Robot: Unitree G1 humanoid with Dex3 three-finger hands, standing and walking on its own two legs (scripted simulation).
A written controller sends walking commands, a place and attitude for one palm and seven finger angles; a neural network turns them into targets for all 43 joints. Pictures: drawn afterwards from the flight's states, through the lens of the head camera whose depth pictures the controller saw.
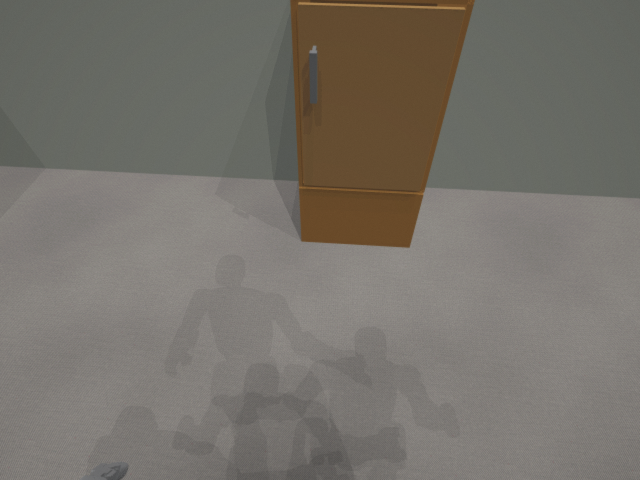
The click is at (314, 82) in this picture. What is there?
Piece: cupboard door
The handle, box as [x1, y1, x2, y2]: [309, 46, 316, 103]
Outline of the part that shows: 313,46 309,52 310,102 316,103 316,46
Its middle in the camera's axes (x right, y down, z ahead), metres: -0.02 -0.46 +1.09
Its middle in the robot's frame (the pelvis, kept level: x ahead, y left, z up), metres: +1.13 +0.08 -0.01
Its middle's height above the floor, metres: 0.76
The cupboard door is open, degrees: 0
